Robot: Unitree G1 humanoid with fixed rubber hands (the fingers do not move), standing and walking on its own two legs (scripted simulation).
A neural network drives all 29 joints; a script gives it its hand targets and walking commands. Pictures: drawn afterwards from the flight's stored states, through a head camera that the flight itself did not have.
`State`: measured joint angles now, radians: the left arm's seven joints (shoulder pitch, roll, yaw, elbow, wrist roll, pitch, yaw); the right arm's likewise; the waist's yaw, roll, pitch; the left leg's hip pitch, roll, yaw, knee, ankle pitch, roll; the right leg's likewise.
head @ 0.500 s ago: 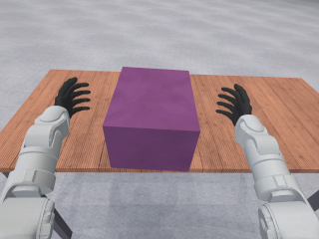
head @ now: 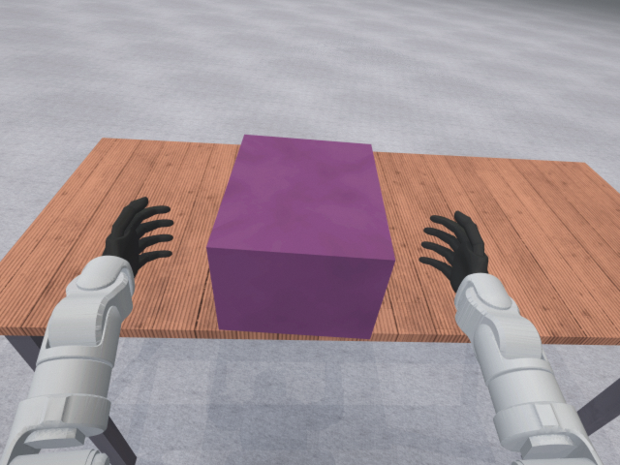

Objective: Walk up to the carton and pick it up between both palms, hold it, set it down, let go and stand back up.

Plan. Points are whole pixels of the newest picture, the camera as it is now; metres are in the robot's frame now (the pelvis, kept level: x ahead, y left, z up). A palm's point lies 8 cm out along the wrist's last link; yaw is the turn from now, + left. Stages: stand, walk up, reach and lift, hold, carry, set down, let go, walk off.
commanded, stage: set down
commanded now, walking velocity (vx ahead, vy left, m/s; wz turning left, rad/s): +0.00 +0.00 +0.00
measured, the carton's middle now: (302, 228) +0.48 +0.01 +0.07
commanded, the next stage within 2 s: let go in 1.76 s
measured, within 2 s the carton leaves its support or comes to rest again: neither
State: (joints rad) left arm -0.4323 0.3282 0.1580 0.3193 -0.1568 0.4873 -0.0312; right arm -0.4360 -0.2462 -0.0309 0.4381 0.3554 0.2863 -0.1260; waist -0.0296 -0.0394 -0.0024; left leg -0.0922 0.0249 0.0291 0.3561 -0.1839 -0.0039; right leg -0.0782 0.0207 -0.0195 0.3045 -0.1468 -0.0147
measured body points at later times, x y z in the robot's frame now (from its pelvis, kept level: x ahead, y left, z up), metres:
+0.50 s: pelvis +0.01 +0.00 +0.00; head +0.00 +0.01 +0.45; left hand +0.28 +0.23 +0.10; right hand +0.27 -0.21 +0.10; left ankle +0.01 +0.12 -0.75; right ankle +0.02 -0.11 -0.75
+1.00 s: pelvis +0.04 +0.00 +0.00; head +0.05 +0.01 +0.45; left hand +0.24 +0.24 +0.03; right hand +0.24 -0.22 +0.04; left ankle +0.01 +0.12 -0.75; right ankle +0.02 -0.11 -0.75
